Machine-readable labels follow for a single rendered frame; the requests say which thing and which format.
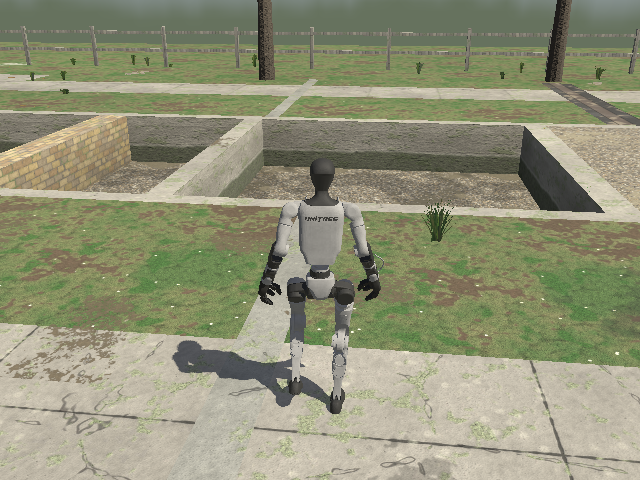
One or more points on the robot right forearm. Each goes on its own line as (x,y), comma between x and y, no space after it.
(369,265)

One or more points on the robot right foot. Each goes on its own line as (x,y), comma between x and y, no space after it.
(335,405)

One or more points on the robot head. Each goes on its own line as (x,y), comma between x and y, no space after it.
(322,172)

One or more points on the left robot upper arm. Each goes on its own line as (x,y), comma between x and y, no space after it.
(289,211)

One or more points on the right robot upper arm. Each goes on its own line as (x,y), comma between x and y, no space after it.
(352,212)

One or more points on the left robot hand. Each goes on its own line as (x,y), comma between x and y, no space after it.
(263,289)

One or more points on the right robot hand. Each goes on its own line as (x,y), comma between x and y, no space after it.
(370,285)

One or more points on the robot left forearm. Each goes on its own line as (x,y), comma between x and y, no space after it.
(272,267)

